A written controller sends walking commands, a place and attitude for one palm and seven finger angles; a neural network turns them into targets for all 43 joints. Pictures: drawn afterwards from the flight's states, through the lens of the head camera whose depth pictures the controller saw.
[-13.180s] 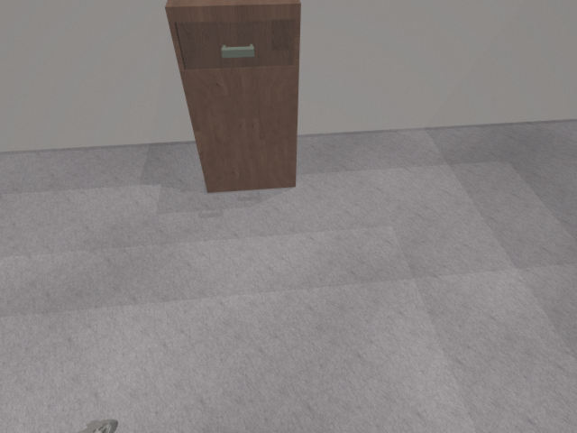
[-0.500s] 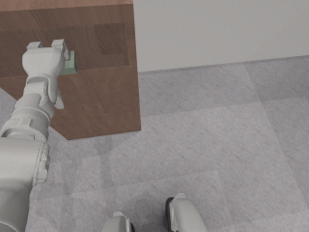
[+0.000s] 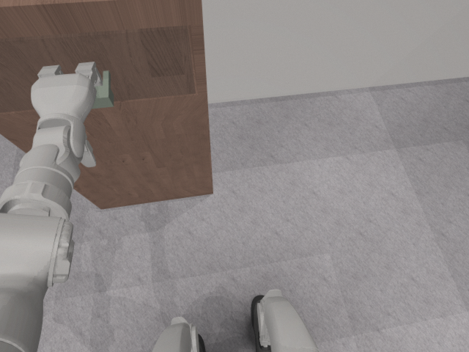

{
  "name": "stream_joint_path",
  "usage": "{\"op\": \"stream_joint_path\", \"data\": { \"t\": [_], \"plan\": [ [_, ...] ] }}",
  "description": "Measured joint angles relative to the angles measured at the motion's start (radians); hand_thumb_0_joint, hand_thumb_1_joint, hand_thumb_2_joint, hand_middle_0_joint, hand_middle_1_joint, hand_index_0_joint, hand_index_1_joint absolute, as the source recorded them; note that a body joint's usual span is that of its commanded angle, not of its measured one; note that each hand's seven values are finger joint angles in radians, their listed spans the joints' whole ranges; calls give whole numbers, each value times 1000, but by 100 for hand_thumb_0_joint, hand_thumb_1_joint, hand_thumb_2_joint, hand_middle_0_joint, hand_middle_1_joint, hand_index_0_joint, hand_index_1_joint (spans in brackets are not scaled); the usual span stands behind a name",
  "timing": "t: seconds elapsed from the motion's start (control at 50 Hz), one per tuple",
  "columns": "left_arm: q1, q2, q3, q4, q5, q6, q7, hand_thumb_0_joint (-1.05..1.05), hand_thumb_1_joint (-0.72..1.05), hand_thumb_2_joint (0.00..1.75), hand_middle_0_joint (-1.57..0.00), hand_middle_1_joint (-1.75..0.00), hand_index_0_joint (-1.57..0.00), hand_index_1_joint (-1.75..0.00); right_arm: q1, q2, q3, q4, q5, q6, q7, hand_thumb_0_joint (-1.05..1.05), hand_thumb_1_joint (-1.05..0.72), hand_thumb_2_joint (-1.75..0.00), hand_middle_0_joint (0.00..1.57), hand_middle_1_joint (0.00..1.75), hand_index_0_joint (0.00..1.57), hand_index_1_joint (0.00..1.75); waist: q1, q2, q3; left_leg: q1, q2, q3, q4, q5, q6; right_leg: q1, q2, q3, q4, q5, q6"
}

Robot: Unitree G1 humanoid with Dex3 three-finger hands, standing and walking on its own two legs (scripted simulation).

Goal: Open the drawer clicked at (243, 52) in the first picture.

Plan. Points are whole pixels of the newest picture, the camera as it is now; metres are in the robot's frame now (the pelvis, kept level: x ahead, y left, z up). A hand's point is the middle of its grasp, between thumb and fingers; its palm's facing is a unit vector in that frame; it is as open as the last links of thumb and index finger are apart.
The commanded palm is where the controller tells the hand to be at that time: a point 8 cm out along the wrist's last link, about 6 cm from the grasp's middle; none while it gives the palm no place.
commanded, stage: close the thumb around the handle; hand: left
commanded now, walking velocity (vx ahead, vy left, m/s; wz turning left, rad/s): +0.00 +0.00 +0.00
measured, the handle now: (77, 89) +0.58 +0.22 +0.02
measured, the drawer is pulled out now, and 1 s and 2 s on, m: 0.00 0.00 0.07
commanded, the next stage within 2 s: pull the drawer open in 0.76 s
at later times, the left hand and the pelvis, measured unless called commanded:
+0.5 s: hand (83, 119) +0.52 +0.21 +0.01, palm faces -0.06 -0.01 -1.00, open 8.6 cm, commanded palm +0.50 +0.21 +0.05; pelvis +0.02 +0.00 +0.01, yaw +0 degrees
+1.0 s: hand (83, 121) +0.52 +0.21 +0.01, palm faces -0.05 +0.00 -1.00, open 6.1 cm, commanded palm +0.49 +0.21 +0.05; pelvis +0.01 +0.00 +0.00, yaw +0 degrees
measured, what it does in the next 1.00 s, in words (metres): stands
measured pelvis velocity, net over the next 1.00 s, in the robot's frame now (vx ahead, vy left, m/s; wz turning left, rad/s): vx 0.01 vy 0.00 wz -0.01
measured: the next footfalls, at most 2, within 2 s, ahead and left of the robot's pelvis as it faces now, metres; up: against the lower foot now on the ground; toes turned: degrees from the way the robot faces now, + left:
none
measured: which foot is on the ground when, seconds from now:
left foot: down 0.00-1.00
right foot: down 0.00-1.00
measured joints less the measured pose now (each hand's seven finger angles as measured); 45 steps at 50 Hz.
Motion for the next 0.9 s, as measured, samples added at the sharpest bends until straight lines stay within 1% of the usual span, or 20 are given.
{"op": "stream_joint_path", "data": {
  "t": [0.1, 0.16, 0.24, 0.32, 0.42, 0.54, 0.64, 0.72, 0.9],
  "plan": [
    [24, -12, 5, -25, 7, -31, 12, 0, -48, 30, -32, -120, -32, -121, 2, -3, -9, -2, -6, -3, 1, 0, -90, -89, 20, 30, 20, 30, 7, 1, -7, 4, 0, 0, 1, -8, -1, 2, 0, 0, 5, -10, 1],
    [41, -23, 14, -38, 10, -30, 35, 0, -45, 31, -32, -120, -33, -122, -2, -5, -15, 1, -10, 1, 6, 0, -90, -89, 20, 30, 20, 30, 13, 1, -9, 6, 1, 0, 4, -13, -2, 2, 1, 1, 10, -16, 1],
    [65, -43, 19, -60, 12, -15, 57, 0, -35, 36, -33, -122, -33, -122, -12, -6, -23, 7, -12, 9, 15, 0, -91, -89, 20, 30, 20, 30, 24, 4, -10, 16, 2, 0, -1, -17, -2, 12, 3, 1, 7, -20, 1],
    [74, -57, 10, -64, 9, 6, 65, 0, -19, 43, -34, -123, -34, -124, -25, -4, -24, 12, -9, 16, 17, 0, -91, -89, 20, 30, 20, 30, 30, 4, -7, 36, 2, -2, -16, -14, -4, 31, 3, -1, -5, -20, 0],
    [83, -63, 8, -62, 3, 14, 53, 0, 6, 53, -36, -126, -36, -126, -36, -2, -22, 9, -7, 19, 14, 0, -91, -89, 20, 30, 20, 30, 34, 3, -8, 61, 2, -1, -38, -8, -5, 53, 4, 0, -21, -18, -1],
    [95, -60, 7, -67, 2, -3, 42, 0, 37, 67, -38, -129, -38, -130, -39, -3, -23, 2, -7, 17, 8, 0, -91, -89, 20, 30, 20, 30, 37, 1, -8, 75, 1, 0, -47, -5, -7, 65, 5, 1, -26, -17, -2],
    [97, -58, 7, -66, 8, -17, 54, 0, 63, 78, -39, -132, -40, -133, -39, -7, -25, 5, -9, 15, 7, 0, -91, -89, 20, 30, 20, 30, 39, 0, -10, 69, 0, 0, -40, -7, -7, 57, 3, 2, -16, -20, -3],
    [89, -56, 8, -58, 12, -19, 71, 0, 64, 79, -37, -133, -38, -134, -40, -10, -24, 9, -8, 13, 8, 0, -91, -89, 20, 30, 20, 30, 37, -2, -7, 57, -1, 0, -29, -8, -7, 46, 2, 2, -7, -21, -3],
    [72, -46, 8, -45, 10, -7, 66, 0, 64, 78, -36, -134, -37, -135, -36, -11, -23, 12, -6, 11, 9, 0, -91, -89, 20, 30, 20, 30, 26, -2, -3, 43, -1, 1, -23, -2, -6, 34, 2, 4, -6, -11, -3]
  ]
}}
